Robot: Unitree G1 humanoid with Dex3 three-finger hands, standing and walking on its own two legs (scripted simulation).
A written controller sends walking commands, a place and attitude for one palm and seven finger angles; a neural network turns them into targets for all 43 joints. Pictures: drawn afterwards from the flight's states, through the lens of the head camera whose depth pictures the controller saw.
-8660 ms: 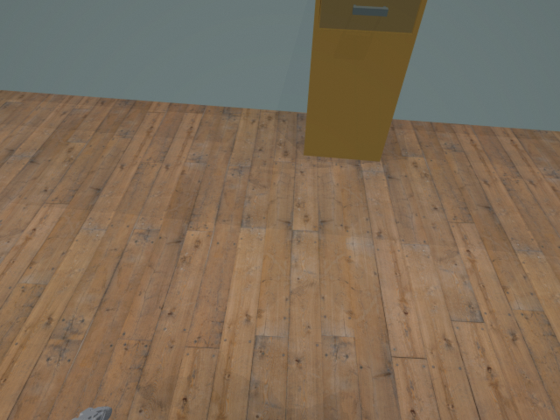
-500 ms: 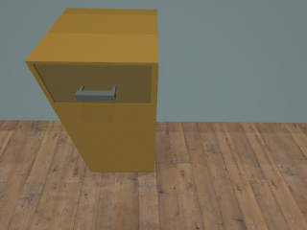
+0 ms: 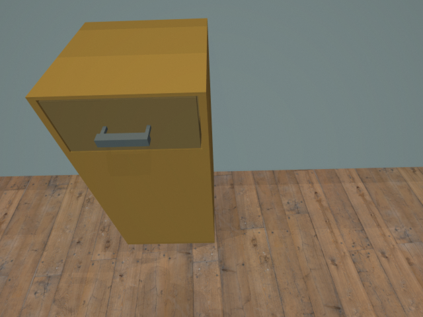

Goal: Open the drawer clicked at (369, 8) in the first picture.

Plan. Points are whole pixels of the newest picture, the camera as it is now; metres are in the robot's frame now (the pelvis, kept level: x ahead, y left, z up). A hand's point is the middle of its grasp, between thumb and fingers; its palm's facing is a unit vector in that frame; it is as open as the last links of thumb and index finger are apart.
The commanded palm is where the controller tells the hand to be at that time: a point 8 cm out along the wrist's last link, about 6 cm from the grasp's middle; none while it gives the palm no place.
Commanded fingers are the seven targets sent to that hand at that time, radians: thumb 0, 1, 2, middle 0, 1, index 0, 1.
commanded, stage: raise the hand with hooked fingers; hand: left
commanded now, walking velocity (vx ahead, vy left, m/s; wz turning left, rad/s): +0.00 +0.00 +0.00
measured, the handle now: (124, 134) +0.53 +0.27 +0.02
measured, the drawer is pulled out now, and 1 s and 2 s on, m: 0.00 0.00 0.00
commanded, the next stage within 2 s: move the hooked fingers above the handle in 1.88 s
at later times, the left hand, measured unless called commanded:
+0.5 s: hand (96, 311) +0.14 +0.22 -0.05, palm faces +0.02 -0.08 -1.00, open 9.2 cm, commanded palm +0.15 +0.23 +0.02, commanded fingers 0.00 0.27 0.63 -0.25 -0.70 -0.25 -0.70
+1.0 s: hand (77, 246) +0.23 +0.26 +0.04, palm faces +0.10 -0.09 -0.99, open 12.1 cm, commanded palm +0.20 +0.25 +0.11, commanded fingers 0.00 -0.31 0.38 -0.29 -1.08 -0.29 -1.08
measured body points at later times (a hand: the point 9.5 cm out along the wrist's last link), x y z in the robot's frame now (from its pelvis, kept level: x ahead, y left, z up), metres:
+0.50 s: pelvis -0.05 -0.03 -0.04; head +0.00 -0.04 +0.41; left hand +0.14 +0.23 +0.01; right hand +0.23 -0.24 -0.10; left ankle -0.05 +0.13 -0.74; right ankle -0.01 -0.12 -0.74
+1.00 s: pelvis -0.03 +0.01 -0.01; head -0.01 -0.02 +0.44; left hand +0.21 +0.26 +0.10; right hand +0.15 -0.23 -0.12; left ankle -0.05 +0.13 -0.74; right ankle -0.01 -0.12 -0.74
